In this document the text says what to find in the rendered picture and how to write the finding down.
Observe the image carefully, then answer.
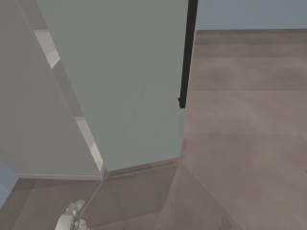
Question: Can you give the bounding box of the fridge door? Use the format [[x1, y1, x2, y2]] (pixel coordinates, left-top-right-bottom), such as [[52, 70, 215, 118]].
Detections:
[[36, 0, 201, 172]]

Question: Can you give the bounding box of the left robot hand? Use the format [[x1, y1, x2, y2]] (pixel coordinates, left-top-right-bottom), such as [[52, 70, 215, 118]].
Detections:
[[55, 199, 89, 230]]

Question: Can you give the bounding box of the handle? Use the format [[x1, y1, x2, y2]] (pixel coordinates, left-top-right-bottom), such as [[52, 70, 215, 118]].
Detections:
[[177, 0, 199, 108]]

